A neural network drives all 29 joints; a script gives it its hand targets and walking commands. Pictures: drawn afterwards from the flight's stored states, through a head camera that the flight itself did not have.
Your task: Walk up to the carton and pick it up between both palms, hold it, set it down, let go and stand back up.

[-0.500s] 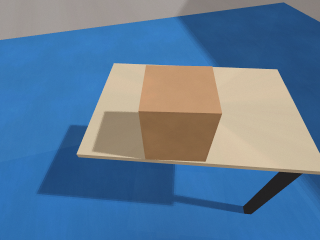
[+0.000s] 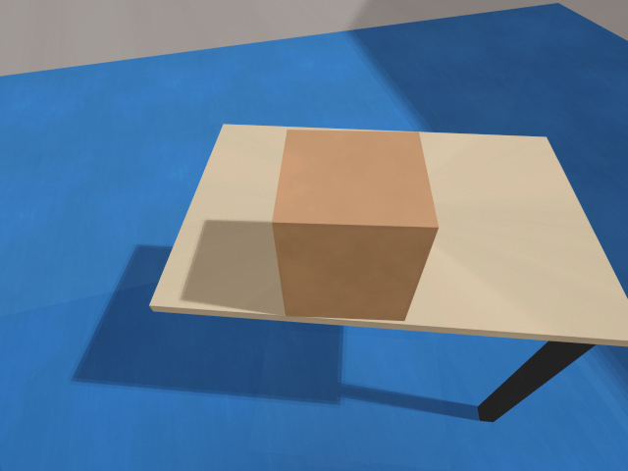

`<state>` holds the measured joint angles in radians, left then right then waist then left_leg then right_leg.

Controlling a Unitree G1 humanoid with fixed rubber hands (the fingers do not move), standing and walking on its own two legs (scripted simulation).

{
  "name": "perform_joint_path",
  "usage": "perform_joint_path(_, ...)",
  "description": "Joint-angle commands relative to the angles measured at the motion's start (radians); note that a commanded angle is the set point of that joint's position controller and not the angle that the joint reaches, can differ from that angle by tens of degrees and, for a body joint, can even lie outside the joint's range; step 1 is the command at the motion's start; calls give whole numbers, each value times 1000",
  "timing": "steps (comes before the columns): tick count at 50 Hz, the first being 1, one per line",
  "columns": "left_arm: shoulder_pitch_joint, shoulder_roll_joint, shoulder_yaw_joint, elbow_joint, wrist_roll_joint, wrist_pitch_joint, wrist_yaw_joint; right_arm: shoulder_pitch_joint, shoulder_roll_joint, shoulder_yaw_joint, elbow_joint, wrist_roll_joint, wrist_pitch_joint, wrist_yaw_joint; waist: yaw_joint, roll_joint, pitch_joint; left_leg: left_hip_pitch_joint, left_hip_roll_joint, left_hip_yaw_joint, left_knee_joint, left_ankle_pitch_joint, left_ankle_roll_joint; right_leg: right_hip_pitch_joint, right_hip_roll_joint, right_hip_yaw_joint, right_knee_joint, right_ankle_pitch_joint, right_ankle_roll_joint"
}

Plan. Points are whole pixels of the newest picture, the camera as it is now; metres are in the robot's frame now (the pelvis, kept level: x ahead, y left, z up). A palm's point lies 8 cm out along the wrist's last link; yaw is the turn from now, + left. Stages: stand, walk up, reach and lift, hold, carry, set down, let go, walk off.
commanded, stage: stand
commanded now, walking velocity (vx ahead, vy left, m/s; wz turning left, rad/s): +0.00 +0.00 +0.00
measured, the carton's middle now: (348, 229) +0.47 -0.04 -0.01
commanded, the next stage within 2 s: walk up in 0.04 s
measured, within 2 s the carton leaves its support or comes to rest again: neither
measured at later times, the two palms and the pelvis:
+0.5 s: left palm out of the picture -0.01 +0.21 -0.15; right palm out of the picture -0.01 -0.22 -0.16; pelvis +0.03 +0.00 -0.01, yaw -2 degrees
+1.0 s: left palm out of the picture +0.10 +0.23 -0.16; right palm out of the picture +0.05 -0.23 -0.16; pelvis +0.06 +0.00 -0.02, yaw -6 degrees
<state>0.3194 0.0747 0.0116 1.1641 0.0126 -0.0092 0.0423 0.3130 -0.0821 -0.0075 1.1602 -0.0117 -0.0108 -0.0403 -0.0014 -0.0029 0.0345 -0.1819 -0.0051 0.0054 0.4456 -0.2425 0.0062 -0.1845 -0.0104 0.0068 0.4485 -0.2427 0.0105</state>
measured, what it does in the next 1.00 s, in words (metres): shifts its weight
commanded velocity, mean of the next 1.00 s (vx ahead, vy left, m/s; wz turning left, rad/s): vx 0.00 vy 0.00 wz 0.00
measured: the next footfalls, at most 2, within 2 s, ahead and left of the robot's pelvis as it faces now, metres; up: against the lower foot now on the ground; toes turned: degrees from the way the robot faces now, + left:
right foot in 1.14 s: +0.12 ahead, -0.11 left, +0.00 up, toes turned +3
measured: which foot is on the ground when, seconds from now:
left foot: down 0.00-1.00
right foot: down 0.00-1.00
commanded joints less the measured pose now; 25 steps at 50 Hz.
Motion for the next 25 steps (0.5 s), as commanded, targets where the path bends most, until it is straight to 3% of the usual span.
perform_joint_path(1,94,72,10,-5,0,-6,4,91,-72,-12,-7,0,-7,-5,0,0,68,-33,79,-76,-96,87,29,-31,-64,59,-89,96,-32)
perform_joint_path(11,86,74,7,-5,2,-7,3,105,-70,-14,-3,-2,-8,-7,0,21,95,-18,82,-70,-103,95,31,-31,-70,58,-104,98,-33)
perform_joint_path(12,106,150,8,-16,28,-19,4,117,-147,-13,-20,-25,-20,-7,-5,14,56,22,78,-67,-91,-110,43,-46,-51,58,-66,-111,-50)
perform_joint_path(14,88,146,7,-23,27,-18,0,108,-158,-19,-32,-19,-18,-8,-6,50,112,-17,104,-111,-134,-296,58,-120,-32,57,-41,-244,-49)
perform_joint_path(17,108,108,-10,-40,29,-21,-7,80,-169,-12,-48,-13,-13,-5,13,46,192,-121,133,-139,-162,-333,70,-108,-18,58,-10,-168,-43)
perform_joint_path(22,145,160,-10,-51,19,-46,-5,69,-149,10,-71,-21,-25,7,16,-45,125,-50,74,-22,7,-28,42,-63,-70,141,-59,12,-74)
perform_joint_path(24,132,181,-8,-63,16,-46,-5,97,-138,18,-79,-24,-28,7,-2,-83,96,-37,69,-1,41,-4,33,-39,-99,177,-45,129,-97)
perform_joint_path(25,133,176,-10,-67,16,-45,-5,95,-143,20,-83,-25,-31,7,-1,-68,79,-27,71,1,46,21,35,-18,-103,173,-28,208,-102)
